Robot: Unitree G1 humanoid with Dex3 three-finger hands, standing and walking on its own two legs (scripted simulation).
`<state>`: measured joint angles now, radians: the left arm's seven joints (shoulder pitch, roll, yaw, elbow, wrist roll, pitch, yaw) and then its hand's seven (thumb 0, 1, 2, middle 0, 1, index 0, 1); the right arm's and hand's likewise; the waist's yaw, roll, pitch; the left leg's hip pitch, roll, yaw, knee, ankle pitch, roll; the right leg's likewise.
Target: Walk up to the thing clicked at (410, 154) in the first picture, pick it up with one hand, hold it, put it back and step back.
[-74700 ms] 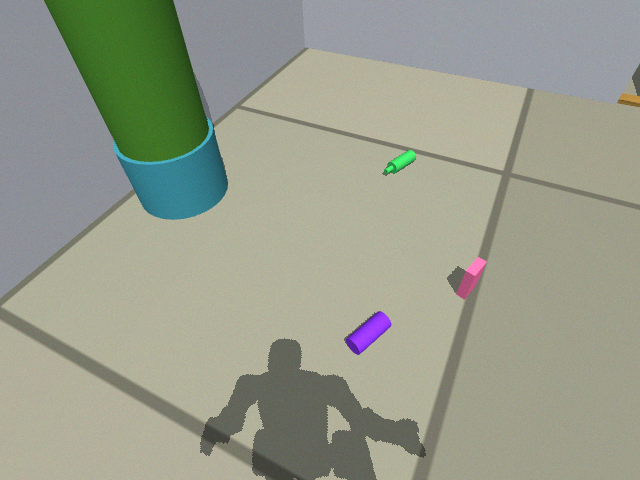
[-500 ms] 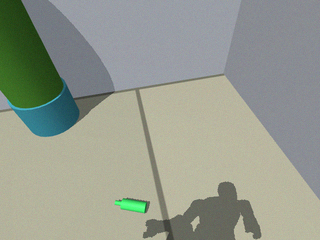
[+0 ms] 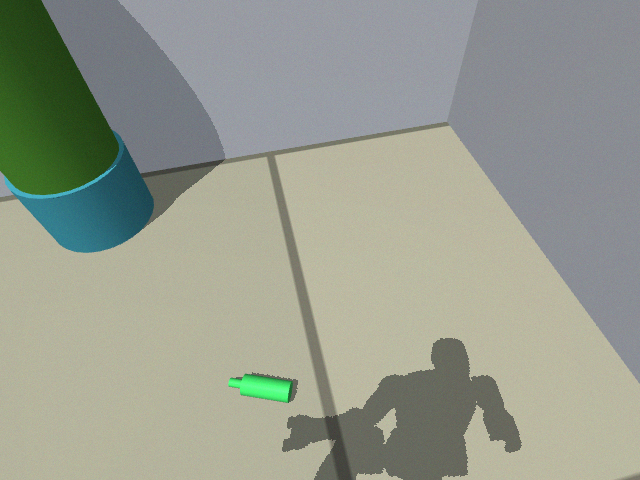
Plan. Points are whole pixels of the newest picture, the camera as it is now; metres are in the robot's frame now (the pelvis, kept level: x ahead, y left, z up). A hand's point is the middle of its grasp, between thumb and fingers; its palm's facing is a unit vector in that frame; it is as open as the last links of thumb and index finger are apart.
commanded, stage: step back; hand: left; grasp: from above
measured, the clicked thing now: (259, 386) +0.47 +0.25 -0.74
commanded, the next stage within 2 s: none
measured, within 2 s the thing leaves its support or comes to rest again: neither
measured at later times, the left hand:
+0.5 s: hand out of the picture -0.01 +0.27 -0.18, palm faces -0.06 -0.91 -0.40, open 7.3 cm
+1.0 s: hand out of the picture -0.11 +0.30 -0.17, palm faces +0.04 -0.92 -0.38, open 7.4 cm
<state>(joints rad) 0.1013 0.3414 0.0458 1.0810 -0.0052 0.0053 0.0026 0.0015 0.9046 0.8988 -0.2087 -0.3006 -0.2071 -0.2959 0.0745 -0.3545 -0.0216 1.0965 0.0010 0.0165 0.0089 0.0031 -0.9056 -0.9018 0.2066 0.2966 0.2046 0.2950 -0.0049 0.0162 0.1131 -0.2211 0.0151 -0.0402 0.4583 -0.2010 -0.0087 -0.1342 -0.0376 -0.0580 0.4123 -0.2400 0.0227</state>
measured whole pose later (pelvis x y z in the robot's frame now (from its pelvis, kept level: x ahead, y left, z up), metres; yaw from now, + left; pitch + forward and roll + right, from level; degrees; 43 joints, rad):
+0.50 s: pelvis -0.10 +0.00 -0.03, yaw -3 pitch -2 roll -1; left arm 0.16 0.36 0.08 0.94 0.02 0.03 0.00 0.00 0.91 0.90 -0.21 -0.30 -0.20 -0.30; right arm 0.09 -0.38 -0.04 0.89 -0.02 0.05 0.00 0.00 -0.90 -0.90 0.21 0.30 0.21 0.30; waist 0.00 0.05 0.17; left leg -0.49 0.05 -0.02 0.69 -0.17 0.00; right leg -0.25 0.05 0.01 0.70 -0.41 -0.02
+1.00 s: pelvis -0.22 +0.03 -0.02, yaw +1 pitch -3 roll -1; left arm 0.12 0.39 0.07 0.82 0.00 0.06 0.03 0.00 0.91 0.90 -0.21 -0.30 -0.21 -0.30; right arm 0.11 -0.36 -0.04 0.87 -0.03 0.04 0.00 0.00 -0.91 -0.90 0.21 0.30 0.21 0.30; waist 0.01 -0.03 0.19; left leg -0.30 -0.02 -0.02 0.65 -0.31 0.04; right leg -0.48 0.08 0.13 1.11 -0.53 -0.03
